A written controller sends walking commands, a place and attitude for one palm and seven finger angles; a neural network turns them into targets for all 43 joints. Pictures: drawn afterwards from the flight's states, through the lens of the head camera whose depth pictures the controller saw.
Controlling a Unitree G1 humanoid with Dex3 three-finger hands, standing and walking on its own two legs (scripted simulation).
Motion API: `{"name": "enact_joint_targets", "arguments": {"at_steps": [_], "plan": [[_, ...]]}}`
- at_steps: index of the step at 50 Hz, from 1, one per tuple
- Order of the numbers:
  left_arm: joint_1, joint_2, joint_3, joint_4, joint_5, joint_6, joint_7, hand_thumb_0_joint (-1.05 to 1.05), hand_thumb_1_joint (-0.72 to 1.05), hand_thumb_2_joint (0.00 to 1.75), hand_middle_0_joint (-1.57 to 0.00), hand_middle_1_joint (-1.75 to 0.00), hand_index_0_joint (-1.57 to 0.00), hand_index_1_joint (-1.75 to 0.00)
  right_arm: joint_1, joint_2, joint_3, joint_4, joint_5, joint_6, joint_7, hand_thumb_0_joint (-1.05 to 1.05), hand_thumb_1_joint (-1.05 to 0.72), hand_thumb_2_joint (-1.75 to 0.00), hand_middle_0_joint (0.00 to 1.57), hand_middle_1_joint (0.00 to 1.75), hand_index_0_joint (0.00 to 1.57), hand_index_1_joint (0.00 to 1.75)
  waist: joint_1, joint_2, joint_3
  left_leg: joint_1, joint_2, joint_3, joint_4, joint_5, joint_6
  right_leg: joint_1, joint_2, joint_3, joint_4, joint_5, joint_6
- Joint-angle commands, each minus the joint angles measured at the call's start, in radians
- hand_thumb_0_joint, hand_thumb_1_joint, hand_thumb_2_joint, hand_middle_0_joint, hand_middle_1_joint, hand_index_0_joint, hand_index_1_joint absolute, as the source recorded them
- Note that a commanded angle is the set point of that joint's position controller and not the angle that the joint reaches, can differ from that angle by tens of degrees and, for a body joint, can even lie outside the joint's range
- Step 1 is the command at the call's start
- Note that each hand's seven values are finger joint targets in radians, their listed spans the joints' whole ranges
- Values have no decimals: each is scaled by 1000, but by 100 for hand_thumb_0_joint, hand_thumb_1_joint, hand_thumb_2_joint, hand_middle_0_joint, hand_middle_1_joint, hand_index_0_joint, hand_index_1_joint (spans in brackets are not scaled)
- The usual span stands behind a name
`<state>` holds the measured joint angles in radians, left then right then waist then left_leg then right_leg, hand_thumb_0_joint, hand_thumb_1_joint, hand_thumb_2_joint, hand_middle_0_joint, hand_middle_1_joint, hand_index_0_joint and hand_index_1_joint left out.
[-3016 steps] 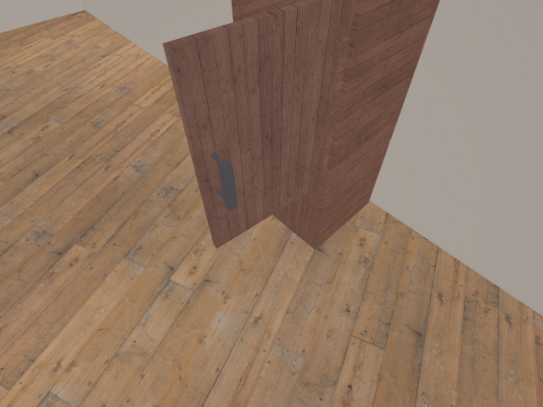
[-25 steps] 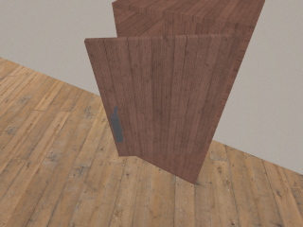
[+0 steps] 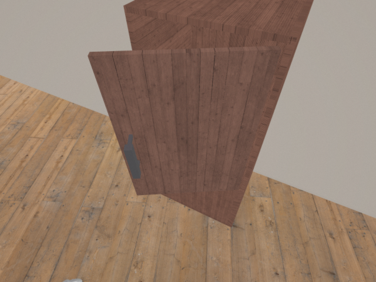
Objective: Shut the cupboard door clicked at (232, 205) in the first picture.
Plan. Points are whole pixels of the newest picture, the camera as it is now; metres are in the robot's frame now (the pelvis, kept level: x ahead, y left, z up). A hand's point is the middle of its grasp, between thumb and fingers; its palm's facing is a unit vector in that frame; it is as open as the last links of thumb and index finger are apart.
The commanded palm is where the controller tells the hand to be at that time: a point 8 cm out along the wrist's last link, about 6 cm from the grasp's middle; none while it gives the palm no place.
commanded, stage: look again from close up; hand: left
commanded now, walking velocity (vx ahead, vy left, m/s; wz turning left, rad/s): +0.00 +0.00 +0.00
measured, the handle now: (133, 156) +0.47 +0.18 -0.06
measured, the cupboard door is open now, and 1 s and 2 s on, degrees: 30 30 30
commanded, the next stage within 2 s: raise the hand and make a fist in 0.02 s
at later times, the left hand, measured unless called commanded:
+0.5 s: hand (92, 277) +0.16 +0.22 -0.09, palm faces +0.12 -0.99 -0.03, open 6.4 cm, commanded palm +0.13 +0.27 -0.07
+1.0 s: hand (92, 262) +0.18 +0.22 -0.08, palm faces +0.09 -1.00 -0.03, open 4.0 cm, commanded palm +0.15 +0.27 -0.07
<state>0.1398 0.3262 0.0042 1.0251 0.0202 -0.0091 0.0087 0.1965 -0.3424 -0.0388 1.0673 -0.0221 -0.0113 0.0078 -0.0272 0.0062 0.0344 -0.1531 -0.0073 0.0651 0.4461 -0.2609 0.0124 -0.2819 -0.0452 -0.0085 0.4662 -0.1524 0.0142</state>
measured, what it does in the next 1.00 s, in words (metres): lowers itself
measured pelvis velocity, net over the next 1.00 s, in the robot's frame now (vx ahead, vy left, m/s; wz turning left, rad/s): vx -0.01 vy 0.00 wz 0.05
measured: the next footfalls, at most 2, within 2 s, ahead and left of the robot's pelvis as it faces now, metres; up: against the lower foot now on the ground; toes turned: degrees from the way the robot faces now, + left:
none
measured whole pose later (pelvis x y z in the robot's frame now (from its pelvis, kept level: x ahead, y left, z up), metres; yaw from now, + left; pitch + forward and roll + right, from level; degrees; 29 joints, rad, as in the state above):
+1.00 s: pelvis -0.01 +0.00 -0.12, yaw +3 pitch +18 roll -2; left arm 0.45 0.24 0.23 -0.03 -0.33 -0.41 -0.32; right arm 0.25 -0.24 -0.02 0.52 0.02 -0.24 -0.06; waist 0.00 0.01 -0.17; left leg -1.03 0.01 -0.03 1.34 -0.64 0.01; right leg -1.09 -0.06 -0.07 1.25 -0.48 0.01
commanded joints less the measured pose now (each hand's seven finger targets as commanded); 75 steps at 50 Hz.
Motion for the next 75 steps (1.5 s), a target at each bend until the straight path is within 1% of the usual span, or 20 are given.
{"name": "enact_joint_targets", "arguments": {"at_steps": [1, 5, 6, 7, 8, 9, 10, 11, 12, 13, 14, 17, 19, 21, 25, 29, 34, 43, 50, 75], "plan": [[-54, 201, 33, -54, -6, -24, 8, 0, 90, 90, -20, -30, -20, -30, -48, -178, -22, -52, 5, -28, -10, 0, -90, -90, 20, 30, 20, 30, 15, -31, -43, -59, 115, -128, -134, 33, 21, 83, -94, 124, -119, -51, -49], [-72, 208, 29, -40, -7, -25, 7, 0, 90, 90, -20, -30, -20, -30, -68, -187, -17, -37, 6, -28, -9, 0, -90, -90, 20, 30, 20, 30, 18, -31, -52, -39, 120, -127, -146, 71, 18, 106, -95, 110, -125, 1, -45], [67, 82, 16, -18, -15, -20, 42, 0, 90, 90, -20, -30, -20, -30, -2, -96, -3, -84, 23, -32, -10, 0, -90, -90, 20, 30, 20, 30, 20, 22, -155, -27, 173, -43, -17, 105, -5, 172, -106, 49, -12, 139, -26], [-716, 945, 790, -1282, -66, -292, 0, 0, 90, 90, -20, -30, -20, -30, 108, -204, -101, -355, -34, -154, -134, 0, -90, -90, 20, 30, 20, 30, 7, -238, -156, -28, 80, -149, 167, 176, 62, 153, -111, 75, 181, -111, -69], [87, 136, 161, -647, -100, -165, -62, 0, 90, 90, -22, -32, -22, -32, -195, -94, -30, -392, 75, -157, -118, 0, -90, -90, 20, 30, 20, 30, 82, 62, -298, -62, 9, -46, 257, 308, -8, 2, -23, -45, 370, -26, -78], [223, -81, 175, -829, -224, -134, -113, 0, 90, 90, -24, -34, -24, -34, -179, -56, -29, -495, 62, -187, -83, 0, -90, -90, 20, 30, 20, 30, 83, 236, -341, -38, -4, -65, 243, 394, -50, -3, -11, -71, 321, 31, -59], [123, 45, 238, -943, -223, -223, -125, 0, 90, 90, -25, -36, -25, -36, -83, -23, -36, -510, 67, -251, -73, 0, -90, -90, 20, 30, 20, 30, 40, 171, -174, -184, -15, -68, 164, 210, -42, -128, 14, -67, 202, -35, -40], [237, 49, 306, -850, -273, -278, -143, 0, 90, 90, -27, -38, -27, -38, -76, -46, -60, -511, 55, -282, -70, 0, -90, -90, 20, 30, 20, 30, 51, 101, -38, -328, -21, -86, 185, 25, -45, -193, 22, -72, 199, -144, -43], [251, 5, 301, -769, -297, -351, -170, 0, 90, 90, -29, -40, -29, -40, -61, -51, -55, -507, 51, -301, -59, 0, -90, -90, 20, 30, 20, 30, 23, -67, 29, -459, -22, -101, 229, -100, -39, -291, 22, -86, 238, -253, -36], [287, -41, 308, -714, -331, -448, -207, 0, 90, 90, -31, -42, -31, -42, -63, -40, -63, -510, 45, -322, -49, 0, -90, -90, 20, 30, 20, 30, 31, -166, 36, -552, -31, -101, 299, -188, -36, -387, 25, -69, 277, -365, -33], [325, -37, 341, -656, -358, -541, -262, 0, 90, 90, -33, -44, -33, -44, -52, -34, -68, -519, 43, -341, -42, 0, -90, -90, 20, 30, 20, 30, 47, -160, 44, -620, -43, -90, 375, -201, -41, -431, 14, -22, 319, -414, -46], [255, 48, 383, -756, -402, -796, -434, 0, 90, 90, -38, -50, -38, -50, -62, -40, -66, -573, 32, -403, -23, 0, -90, -90, 20, 30, 20, 30, 65, -122, -216, -794, -37, -67, 612, -179, -24, -489, -7, 91, 482, -437, -50], [241, 138, 439, -786, -429, -773, -512, 0, 90, 90, -42, -54, -42, -54, -53, -55, -64, -618, 41, -412, -32, 0, -90, -90, 20, 30, 20, 30, 79, -52, -319, -874, -29, -52, 700, -178, -6, -451, -16, 159, 522, -450, -48], [190, 134, 413, -938, -465, -687, -556, 0, 90, 90, -46, -58, -46, -58, -59, -57, -53, -685, 59, -409, -49, 0, -90, -90, 20, 30, 20, 30, 76, 5, -433, -851, -26, -49, 718, -180, 12, -440, -6, 153, 527, -472, -37], [142, 116, 397, -1201, -467, -565, -518, 0, 90, 90, -53, -66, -53, -66, -36, -40, -50, -675, 62, -398, -86, 0, -90, -90, 20, 30, 20, 30, 52, 28, -509, -799, -9, -78, 743, -81, 22, -435, 30, 96, 580, -282, -23], [205, 101, 385, -1293, -409, -482, -441, 0, 90, 90, -60, -74, -60, -74, -39, -18, -52, -648, 52, -361, -90, 0, -90, -90, 20, 30, 20, 30, 52, 37, -517, -780, -1, -94, 743, 26, 19, -448, 48, 31, 640, -111, -29], [278, 58, 369, -1199, -395, -406, -402, 0, 90, 90, -69, -84, -69, -84, -65, -4, -46, -655, 56, -315, -87, 0, -90, -90, 20, 30, 20, 30, 54, -9, -436, -832, -5, -107, 708, -44, 5, -496, 48, -1, 624, -210, -27], [301, 42, 325, -1243, -386, -449, -346, 0, 90, 90, -86, -102, -86, -102, -40, -15, -30, -706, 50, -305, -81, 0, -90, -90, 20, 30, 20, 30, 53, -9, -430, -838, -12, -117, 651, -148, 0, -529, 41, -19, 602, -354, -30], [300, 42, 286, -1290, -354, -479, -306, 0, 90, 90, -99, -116, -99, -116, -19, -30, -25, -721, 40, -288, -74, 0, -90, -90, 20, 30, 20, 30, 53, 81, -427, -792, -14, -129, 614, -131, -13, -561, 47, -60, 642, -296, -44], [246, 15, 228, -1300, -320, -433, -275, 0, 90, 90, -130, -150, -130, -150, 13, -25, -11, -765, 32, -213, -69, 0, -90, -90, 20, 30, 20, 30, 31, 57, -448, -766, -12, -118, 634, -40, -17, -516, 51, -65, 634, -179, -42]]}}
